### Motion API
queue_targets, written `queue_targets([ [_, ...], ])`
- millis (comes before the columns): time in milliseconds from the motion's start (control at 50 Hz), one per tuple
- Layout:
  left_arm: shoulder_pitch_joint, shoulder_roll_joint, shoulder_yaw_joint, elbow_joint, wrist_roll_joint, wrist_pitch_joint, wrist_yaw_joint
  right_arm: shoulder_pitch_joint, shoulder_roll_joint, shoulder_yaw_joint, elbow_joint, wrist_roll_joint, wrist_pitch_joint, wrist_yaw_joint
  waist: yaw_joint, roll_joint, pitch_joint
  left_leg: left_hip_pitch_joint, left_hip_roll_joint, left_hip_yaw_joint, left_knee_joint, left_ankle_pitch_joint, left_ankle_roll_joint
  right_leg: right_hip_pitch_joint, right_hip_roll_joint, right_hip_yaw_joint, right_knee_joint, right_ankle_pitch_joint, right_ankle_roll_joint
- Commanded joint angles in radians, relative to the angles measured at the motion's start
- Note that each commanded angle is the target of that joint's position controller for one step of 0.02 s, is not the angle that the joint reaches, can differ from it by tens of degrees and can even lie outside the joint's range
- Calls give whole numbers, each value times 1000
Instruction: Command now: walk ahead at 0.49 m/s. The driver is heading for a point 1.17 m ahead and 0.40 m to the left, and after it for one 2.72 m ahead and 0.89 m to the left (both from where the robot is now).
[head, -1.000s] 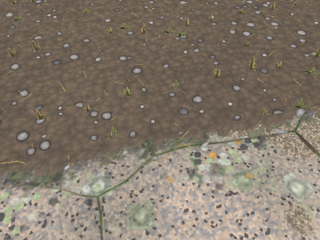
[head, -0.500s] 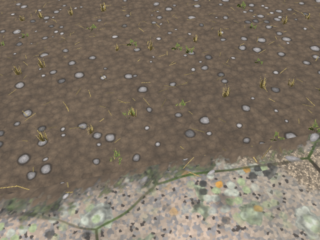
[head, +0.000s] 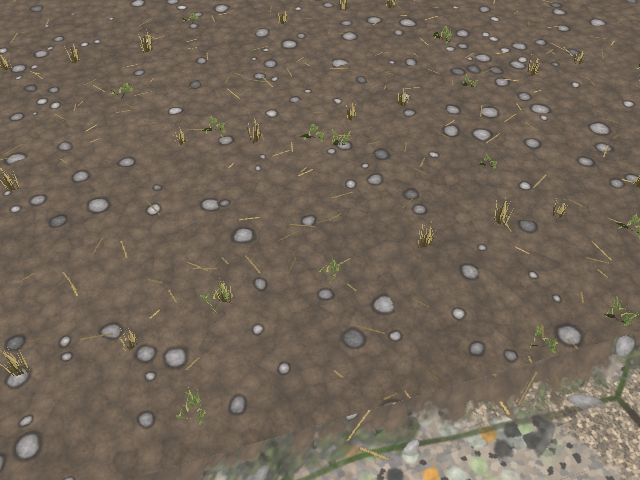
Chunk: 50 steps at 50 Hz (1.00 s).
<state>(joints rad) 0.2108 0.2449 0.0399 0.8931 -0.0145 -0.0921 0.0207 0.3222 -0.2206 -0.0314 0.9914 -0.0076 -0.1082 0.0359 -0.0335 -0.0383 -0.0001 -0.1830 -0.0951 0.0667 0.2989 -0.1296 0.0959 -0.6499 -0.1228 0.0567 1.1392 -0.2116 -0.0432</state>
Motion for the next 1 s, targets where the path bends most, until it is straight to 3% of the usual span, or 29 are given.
queue_targets([
  [20,34,42,13,-39,14,7,6,-29,-130,-21,-54,0,-15,-21,45,75,55,-85,288,-229,-206,60,175,-38,-44,5,-145,156,26],
  [120,-148,25,5,-86,4,-2,-14,72,-153,-24,-30,19,3,-35,-19,83,57,19,271,-167,-175,90,121,-5,8,-39,-455,318,31],
  [200,-250,30,-1,-125,-7,-12,-39,135,-158,-27,-6,27,25,-38,-51,91,91,130,320,-184,-119,70,118,-11,31,-50,-558,232,17],
  [240,-237,49,3,-131,-7,-19,-53,137,-167,-31,-2,28,37,-41,-31,103,84,181,348,-201,-70,100,105,32,46,-54,-608,156,-9],
  [280,-99,93,27,-97,-5,-27,-56,98,-180,-35,-12,28,48,-42,53,120,12,178,322,-172,79,343,75,237,99,-97,-650,109,-43],
  [300,85,148,55,-39,-2,-29,-51,84,-152,-25,-21,22,51,-41,132,95,-99,110,258,-118,299,420,42,471,91,-79,-645,128,-76],
  [320,275,246,78,-11,12,-27,-40,103,-99,-4,-51,3,44,-38,178,-65,-270,-114,173,-58,672,115,-2,781,-146,206,-656,124,-153],
  [340,306,263,78,4,18,-23,-50,223,22,25,-43,27,20,-31,120,-306,-362,-470,17,-127,940,-431,-38,1029,-307,642,-806,-77,-284],
  [360,265,157,54,-6,9,-24,-51,158,-111,-6,-38,54,2,-32,143,-170,-262,-574,72,-234,1043,-410,-23,950,-278,605,-844,-157,-236],
  [380,179,110,40,-23,5,-25,-48,72,-153,-22,-66,68,-4,-34,126,-114,-139,-602,117,-220,1039,-308,-11,814,-250,435,-854,-93,-189],
  [400,92,79,27,-40,11,-28,-49,33,-146,-25,-70,61,0,-44,91,-30,-87,-547,160,-207,994,-211,-18,683,-207,316,-885,4,-161],
  [420,48,54,22,-40,17,-31,-51,25,-131,-34,-71,47,11,-50,65,-25,-40,-511,186,-206,930,-147,-24,598,-164,217,-919,63,-140],
  [460,48,33,20,-16,31,-34,-48,74,-88,-39,-58,48,39,-48,27,-58,-22,-420,209,-206,875,-88,-29,513,-120,93,-951,179,-117],
  [580,85,85,37,27,42,-32,-15,-62,-73,-51,-131,36,69,-48,29,-20,50,-546,196,-227,653,111,-45,526,-120,-78,-979,384,-109],
  [680,97,124,47,33,33,-20,4,-182,-53,-41,-203,19,67,-14,56,-17,61,-413,177,-86,487,217,-41,492,-95,-214,-958,423,-96],
  [700,131,142,53,37,54,-27,3,-113,-88,-60,-179,7,69,-7,41,-3,10,-396,178,-80,682,278,-39,549,-160,-192,-878,501,-129],
  [740,105,115,50,31,35,-18,7,-108,-103,-69,-199,6,75,-1,27,-10,48,-500,188,-98,697,166,-11,629,-173,-214,-807,579,-121],
  [760,88,110,49,30,8,2,7,-220,-59,-49,-251,30,74,3,61,-22,144,-541,174,-57,492,-7,-2,617,-154,-235,-841,549,-98],
  [780,120,131,54,39,6,16,11,-266,-47,-45,-277,22,75,9,77,-29,140,-477,139,22,472,-105,5,632,-158,-240,-789,659,-92],
  [800,81,170,64,16,30,12,18,-107,-102,-72,-245,2,75,17,-7,-47,20,-262,115,54,639,2,19,588,-173,-273,-641,932,-95],
  [820,66,184,67,22,6,22,22,-81,-95,-75,-257,28,79,18,-23,-93,17,-237,66,72,455,-231,45,593,-156,-265,-561,980,-85],
  [840,48,187,66,20,-3,28,23,47,-156,-105,-235,37,77,15,-103,-43,-36,-50,25,79,330,-138,79,557,-123,-279,-340,960,-66],
  [860,54,172,60,0,8,21,21,154,-266,-140,-219,35,75,-3,-133,150,-96,174,172,-203,217,38,159,339,-41,-275,18,530,-11],
  [880,146,45,29,-43,31,-20,-7,78,-314,-130,-263,39,61,-6,10,403,-172,437,360,-708,152,218,354,-71,178,-137,368,-380,32],
  [900,36,141,53,-92,-11,-64,-27,137,-233,-102,-257,39,37,12,-54,252,-244,418,403,-845,4,120,397,-162,161,65,362,-346,-2],
  [920,-67,170,66,-135,-45,-69,-29,105,-179,-90,-261,34,26,17,-40,165,-125,331,382,-726,10,107,352,-197,125,63,308,-279,-19],
  [940,-59,156,66,-137,-34,-57,-25,23,-153,-78,-276,44,24,16,17,53,-54,195,356,-603,29,173,303,-160,78,60,215,-218,-9],
  [960,-32,156,73,-123,-7,-37,-18,-28,-128,-67,-296,48,23,8,42,44,-53,109,333,-532,28,197,276,-96,39,60,138,-174,6],
  [1000,-20,136,77,-132,15,-4,-17,-52,-122,-60,-316,41,28,-12,71,18,-45,12,281,-470,10,188,237,-19,14,53,-5,-131,28],
])
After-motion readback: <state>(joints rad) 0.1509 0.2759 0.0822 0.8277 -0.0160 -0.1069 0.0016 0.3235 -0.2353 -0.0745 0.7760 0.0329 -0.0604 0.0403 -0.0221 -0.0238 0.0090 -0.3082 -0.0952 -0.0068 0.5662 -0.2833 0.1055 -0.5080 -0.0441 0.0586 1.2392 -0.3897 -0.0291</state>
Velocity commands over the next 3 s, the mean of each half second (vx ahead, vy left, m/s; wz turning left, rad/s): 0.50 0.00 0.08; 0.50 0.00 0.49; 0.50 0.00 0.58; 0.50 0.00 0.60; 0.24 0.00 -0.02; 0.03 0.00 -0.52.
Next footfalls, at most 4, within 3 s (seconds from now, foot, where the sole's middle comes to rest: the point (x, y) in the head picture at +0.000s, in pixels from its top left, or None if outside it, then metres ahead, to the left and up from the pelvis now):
0.30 right None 0.34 -0.17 -0.78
0.84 left None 0.52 0.07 -0.78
1.44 right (324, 340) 0.96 -0.02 -0.95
1.96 left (201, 322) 1.03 0.32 -0.95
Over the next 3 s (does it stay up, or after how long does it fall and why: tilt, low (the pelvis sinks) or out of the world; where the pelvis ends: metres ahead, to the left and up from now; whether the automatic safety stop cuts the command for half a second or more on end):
stays up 1.15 0.40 -0.17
